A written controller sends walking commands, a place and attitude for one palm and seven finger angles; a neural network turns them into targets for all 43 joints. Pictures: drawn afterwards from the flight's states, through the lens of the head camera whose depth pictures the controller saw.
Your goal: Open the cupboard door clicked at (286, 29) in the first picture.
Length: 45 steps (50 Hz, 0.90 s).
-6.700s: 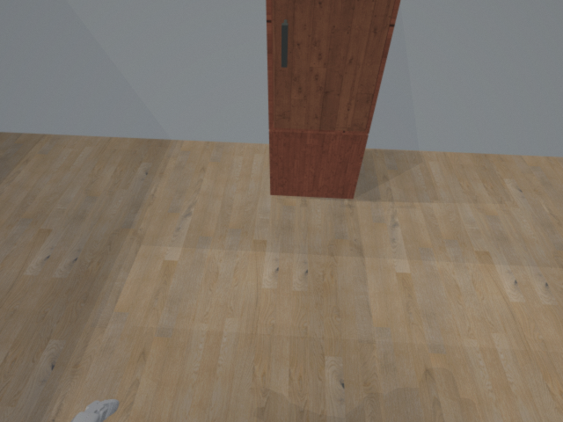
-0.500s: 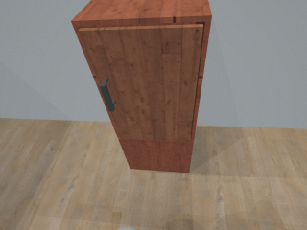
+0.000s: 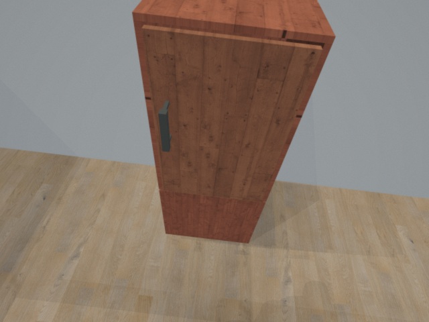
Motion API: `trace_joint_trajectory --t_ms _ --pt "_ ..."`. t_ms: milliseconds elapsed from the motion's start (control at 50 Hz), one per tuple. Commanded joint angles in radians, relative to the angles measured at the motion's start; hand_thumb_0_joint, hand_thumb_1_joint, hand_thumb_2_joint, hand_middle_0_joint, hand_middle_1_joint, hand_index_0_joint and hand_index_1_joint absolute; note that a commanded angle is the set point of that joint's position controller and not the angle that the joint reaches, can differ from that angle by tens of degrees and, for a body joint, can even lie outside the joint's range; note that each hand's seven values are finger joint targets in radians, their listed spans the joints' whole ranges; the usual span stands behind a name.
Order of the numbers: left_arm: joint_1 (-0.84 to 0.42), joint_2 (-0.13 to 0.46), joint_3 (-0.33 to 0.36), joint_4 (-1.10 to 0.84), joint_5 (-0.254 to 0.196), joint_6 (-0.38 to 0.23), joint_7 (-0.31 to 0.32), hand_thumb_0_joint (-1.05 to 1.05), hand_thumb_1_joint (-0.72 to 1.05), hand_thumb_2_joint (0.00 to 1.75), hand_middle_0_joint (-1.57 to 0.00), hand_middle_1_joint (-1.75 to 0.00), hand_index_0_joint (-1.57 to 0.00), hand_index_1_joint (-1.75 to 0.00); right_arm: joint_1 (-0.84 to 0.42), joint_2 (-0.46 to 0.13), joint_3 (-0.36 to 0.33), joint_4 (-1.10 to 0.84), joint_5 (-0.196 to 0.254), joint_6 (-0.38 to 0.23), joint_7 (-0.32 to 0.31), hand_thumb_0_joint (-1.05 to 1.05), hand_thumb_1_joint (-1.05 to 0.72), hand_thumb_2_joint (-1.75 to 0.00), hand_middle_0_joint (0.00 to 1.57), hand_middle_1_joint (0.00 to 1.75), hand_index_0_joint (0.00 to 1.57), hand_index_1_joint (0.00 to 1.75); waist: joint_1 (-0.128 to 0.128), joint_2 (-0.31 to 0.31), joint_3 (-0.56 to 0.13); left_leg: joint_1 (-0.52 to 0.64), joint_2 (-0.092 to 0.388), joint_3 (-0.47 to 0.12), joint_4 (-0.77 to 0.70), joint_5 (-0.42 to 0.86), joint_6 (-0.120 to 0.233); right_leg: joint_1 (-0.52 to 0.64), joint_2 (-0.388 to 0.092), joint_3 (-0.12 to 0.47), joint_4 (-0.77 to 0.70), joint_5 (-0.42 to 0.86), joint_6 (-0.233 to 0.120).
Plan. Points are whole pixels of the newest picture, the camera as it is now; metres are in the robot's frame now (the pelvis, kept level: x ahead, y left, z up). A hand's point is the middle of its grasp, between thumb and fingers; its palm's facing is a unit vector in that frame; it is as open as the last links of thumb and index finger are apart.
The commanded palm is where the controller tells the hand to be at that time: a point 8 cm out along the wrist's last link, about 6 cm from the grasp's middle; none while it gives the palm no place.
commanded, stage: come to a stop and stand still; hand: left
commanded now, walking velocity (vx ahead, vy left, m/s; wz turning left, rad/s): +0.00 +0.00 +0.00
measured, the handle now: (166, 126) +0.58 +0.17 -0.01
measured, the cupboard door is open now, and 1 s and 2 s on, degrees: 0 0 0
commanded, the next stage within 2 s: look again from close up in 0.44 s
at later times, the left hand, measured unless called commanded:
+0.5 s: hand out of the picture +0.04 +0.15 -0.18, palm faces +0.04 -0.98 -0.21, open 7.2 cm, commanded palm none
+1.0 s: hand out of the picture -0.02 +0.17 -0.18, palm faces +0.01 -0.98 -0.20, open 7.3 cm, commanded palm none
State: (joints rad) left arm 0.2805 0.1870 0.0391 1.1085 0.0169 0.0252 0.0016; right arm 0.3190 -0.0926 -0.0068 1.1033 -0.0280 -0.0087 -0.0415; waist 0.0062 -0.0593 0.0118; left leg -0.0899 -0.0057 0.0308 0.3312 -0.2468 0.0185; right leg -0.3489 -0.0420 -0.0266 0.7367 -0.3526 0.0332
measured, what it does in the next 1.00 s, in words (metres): steps on the spot: right foot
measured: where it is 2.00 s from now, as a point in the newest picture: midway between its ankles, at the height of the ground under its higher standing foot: outside the picture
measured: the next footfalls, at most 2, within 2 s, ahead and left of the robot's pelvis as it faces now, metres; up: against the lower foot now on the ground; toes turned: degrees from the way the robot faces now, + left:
right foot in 0.10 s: +0.05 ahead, -0.12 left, +0.00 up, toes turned -5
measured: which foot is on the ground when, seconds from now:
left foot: down 0.00-1.00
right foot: up 0.00-0.08, down 0.10-1.00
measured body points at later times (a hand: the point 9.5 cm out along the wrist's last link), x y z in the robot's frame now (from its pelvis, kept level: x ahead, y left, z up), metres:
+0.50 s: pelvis +0.02 -0.03 +0.00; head +0.03 -0.03 +0.44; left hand +0.04 +0.20 -0.16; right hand +0.01 -0.24 -0.17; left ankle -0.05 +0.11 -0.75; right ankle +0.01 -0.12 -0.75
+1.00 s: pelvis -0.01 +0.00 -0.01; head +0.00 -0.02 +0.44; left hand -0.01 +0.22 -0.16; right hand -0.02 -0.21 -0.18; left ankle -0.03 +0.11 -0.75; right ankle +0.01 -0.12 -0.75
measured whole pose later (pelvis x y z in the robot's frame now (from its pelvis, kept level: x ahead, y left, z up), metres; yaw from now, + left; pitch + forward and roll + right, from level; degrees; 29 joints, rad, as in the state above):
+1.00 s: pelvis -0.01 +0.00 -0.01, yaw -1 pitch -1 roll +1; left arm 0.30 0.14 -0.02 1.12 0.01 -0.01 0.02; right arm 0.32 -0.15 0.01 1.08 -0.02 -0.01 -0.02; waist 0.01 0.03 0.03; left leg -0.14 -0.01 0.06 0.45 -0.29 0.01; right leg -0.25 -0.04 -0.04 0.51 -0.25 0.00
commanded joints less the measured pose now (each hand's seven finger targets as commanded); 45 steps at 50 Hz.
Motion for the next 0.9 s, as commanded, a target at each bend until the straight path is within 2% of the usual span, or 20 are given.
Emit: trace_joint_trajectory --t_ms 0,40,80,100,120,140,160,180,240,500,520,540,560,580,600,640,680,720,760,880 --pt "-0.030 0.022 0.003 -0.056 -0.011 -0.025 0.010 0.00 0.90 0.90 -0.20 -0.30 -0.20 -0.30 0.068 -0.184 -0.041 0.000 0.005 -0.018 -0.021 0.00 -0.90 -0.90 0.20 0.30 0.20 0.30 -0.027 0.228 0.010 0.082 0.242 -0.131 0.027 0.688 0.102 0.011 0.004 -0.020 -0.203 0.016 -0.007" --pt "0.036 0.029 0.005 -0.025 -0.010 -0.036 0.013 0.00 0.90 0.90 -0.20 -0.30 -0.20 -0.30 0.063 -0.173 -0.044 0.005 0.014 -0.018 -0.019 0.00 -0.90 -0.90 0.20 0.30 0.20 0.30 0.003 0.178 -0.029 0.026 0.194 -0.103 0.096 0.574 0.053 0.170 -0.001 -0.024 -0.379 0.256 -0.017" --pt "0.079 0.079 0.008 0.003 -0.009 -0.047 0.028 0.00 0.90 0.90 -0.20 -0.30 -0.20 -0.30 0.071 -0.105 -0.031 -0.001 0.027 -0.021 -0.010 0.00 -0.90 -0.90 0.20 0.30 0.20 0.30 0.005 0.025 -0.071 -0.176 0.124 -0.042 0.121 0.219 -0.013 0.397 -0.142 0.108 -0.344 0.615 -0.065" --pt "0.067 0.095 0.005 0.011 -0.010 -0.048 0.029 0.00 0.90 0.90 -0.20 -0.30 -0.20 -0.30 0.060 -0.086 -0.024 0.002 0.027 -0.021 -0.007 0.00 -0.90 -0.90 0.20 0.30 0.20 0.30 0.000 -0.004 -0.027 -0.211 0.092 -0.020 0.088 0.063 -0.028 0.374 -0.190 0.116 -0.322 0.678 -0.097" --pt "0.053 0.090 0.001 0.010 -0.010 -0.046 0.030 0.00 0.90 0.90 -0.20 -0.30 -0.20 -0.30 0.060 -0.079 -0.025 0.010 0.024 -0.016 -0.006 0.00 -0.90 -0.90 0.20 0.30 0.20 0.30 -0.004 -0.020 -0.011 -0.186 0.088 -0.024 0.067 0.055 -0.030 0.336 -0.177 0.099 -0.315 0.643 -0.106" --pt "0.039 0.078 0.001 0.009 -0.012 -0.048 0.032 0.00 0.90 0.90 -0.20 -0.30 -0.20 -0.30 0.071 -0.086 -0.024 0.021 0.020 -0.011 -0.008 0.00 -0.90 -0.90 0.20 0.30 0.20 0.30 -0.007 -0.079 -0.015 -0.148 0.096 -0.027 0.061 0.088 -0.032 0.310 -0.143 0.088 -0.324 0.602 -0.102" --pt "0.028 0.062 -0.005 0.006 -0.014 -0.049 0.034 0.00 0.90 0.90 -0.20 -0.30 -0.20 -0.30 0.075 -0.093 -0.021 0.032 0.018 -0.010 -0.008 0.00 -0.90 -0.90 0.20 0.30 0.20 0.30 -0.008 -0.081 -0.016 -0.116 0.102 -0.023 0.045 0.112 -0.032 0.280 -0.123 0.075 -0.344 0.553 -0.092" --pt "0.016 0.055 -0.008 0.005 -0.014 -0.046 0.035 0.00 0.90 0.90 -0.20 -0.30 -0.20 -0.30 0.072 -0.090 -0.021 0.037 0.017 -0.013 -0.007 0.00 -0.90 -0.90 0.20 0.30 0.20 0.30 -0.006 -0.039 0.014 -0.103 0.108 -0.036 0.034 0.178 -0.027 0.263 -0.102 0.053 -0.329 0.556 -0.083" --pt "0.022 0.048 -0.011 0.003 -0.016 -0.047 0.039 0.00 0.90 0.90 -0.20 -0.30 -0.20 -0.30 0.074 -0.098 -0.017 0.054 0.017 -0.018 -0.012 0.00 -0.90 -0.90 0.20 0.30 0.20 0.30 0.000 0.052 -0.007 -0.060 0.123 -0.040 0.039 0.328 -0.021 0.278 -0.087 0.044 -0.312 0.597 -0.072" --pt "0.018 0.055 -0.018 0.005 -0.012 -0.043 0.040 0.00 0.90 0.90 -0.20 -0.30 -0.20 -0.30 0.043 -0.111 -0.014 0.050 0.018 -0.007 -0.011 0.00 -0.90 -0.90 0.20 0.30 0.20 0.30 -0.005 0.062 0.048 -0.038 0.124 -0.035 0.009 0.223 -0.020 0.237 -0.078 0.053 -0.379 0.476 -0.069" --pt "0.128 0.097 -0.009 0.043 0.002 -0.071 0.084 0.00 0.90 0.90 -0.20 -0.30 -0.20 -0.30 -0.061 -0.169 -0.022 -0.026 0.023 -0.023 0.003 0.00 -0.90 -0.90 0.20 0.30 0.20 0.30 0.040 0.011 0.064 -0.153 0.109 0.028 0.262 0.237 -0.036 0.242 -0.131 0.109 -0.307 0.985 -0.031" --pt "0.130 0.137 0.001 -0.002 0.000 -0.084 0.077 0.00 0.90 0.90 -0.20 -0.30 -0.20 -0.30 -0.013 -0.113 -0.017 -0.074 0.024 -0.014 0.008 0.00 -0.90 -0.90 0.20 0.30 0.20 0.30 -0.003 0.002 -0.038 -0.199 0.075 -0.021 0.273 -0.125 -0.018 0.326 -0.205 0.174 -0.301 1.006 -0.088" --pt "0.086 0.114 -0.012 -0.014 0.001 -0.085 0.066 0.00 0.90 0.90 -0.20 -0.30 -0.20 -0.30 -0.010 -0.104 -0.017 -0.074 0.024 -0.012 0.007 0.00 -0.90 -0.90 0.20 0.30 0.20 0.30 -0.019 0.064 -0.033 -0.178 0.074 -0.016 0.230 -0.160 -0.018 0.287 -0.203 0.152 -0.317 0.893 -0.124" --pt "0.040 0.112 -0.016 -0.018 -0.002 -0.082 0.060 0.00 0.90 0.90 -0.20 -0.30 -0.20 -0.30 0.024 -0.081 -0.014 -0.059 0.021 -0.011 0.012 0.00 -0.90 -0.90 0.20 0.30 0.20 0.30 -0.037 0.106 -0.048 -0.110 0.074 -0.003 0.152 -0.082 -0.020 0.240 -0.173 0.101 -0.299 0.740 -0.130" --pt "0.030 0.089 -0.020 -0.030 -0.005 -0.076 0.053 0.00 0.90 0.90 -0.20 -0.30 -0.20 -0.30 0.060 -0.099 -0.011 -0.058 0.017 -0.015 0.016 0.00 -0.90 -0.90 0.20 0.30 0.20 0.30 -0.040 0.128 -0.061 -0.084 0.084 -0.031 0.109 0.018 -0.013 0.203 -0.121 0.073 -0.277 0.494 -0.113" --pt "0.031 0.052 -0.025 -0.036 -0.007 -0.064 0.046 0.00 0.90 0.90 -0.20 -0.30 -0.20 -0.30 0.059 -0.139 -0.009 -0.068 0.010 -0.020 0.013 0.00 -0.90 -0.90 0.20 0.30 0.20 0.30 -0.026 0.099 -0.027 -0.123 0.131 -0.066 0.090 0.084 0.011 0.170 -0.059 0.049 -0.288 0.238 -0.086" --pt "0.025 0.051 -0.029 -0.034 -0.003 -0.053 0.040 0.00 0.90 0.90 -0.20 -0.30 -0.20 -0.30 0.018 -0.136 -0.005 -0.081 0.010 -0.022 0.013 0.00 -0.90 -0.90 0.20 0.30 0.20 0.30 -0.009 0.157 0.064 -0.170 0.131 -0.081 0.044 0.075 0.018 0.140 -0.046 0.042 -0.286 0.162 -0.078" --pt "0.039 0.046 -0.034 -0.026 -0.003 -0.051 0.034 0.00 0.90 0.90 -0.20 -0.30 -0.20 -0.30 0.013 -0.143 -0.001 -0.091 0.012 -0.022 0.011 0.00 -0.90 -0.90 0.20 0.30 0.20 0.30 -0.005 0.101 0.100 -0.184 0.121 -0.082 0.022 0.015 0.020 0.122 -0.043 0.053 -0.304 0.126 -0.074" --pt "0.043 0.045 -0.037 -0.023 -0.004 -0.049 0.030 0.00 0.90 0.90 -0.20 -0.30 -0.20 -0.30 0.022 -0.150 0.001 -0.091 0.014 -0.021 0.012 0.00 -0.90 -0.90 0.20 0.30 0.20 0.30 -0.008 0.038 0.119 -0.188 0.109 -0.085 0.005 -0.049 0.022 0.100 -0.045 0.067 -0.326 0.070 -0.071" --pt "0.053 0.053 -0.036 -0.023 -0.003 -0.047 0.028 0.00 0.90 0.90 -0.20 -0.30 -0.20 -0.30 0.042 -0.147 0.005 -0.067 0.012 -0.024 0.014 0.00 -0.90 -0.90 0.20 0.30 0.20 0.30 -0.002 0.056 0.121 -0.194 0.102 -0.086 -0.027 -0.079 0.027 0.104 -0.047 0.068 -0.330 0.058 -0.070"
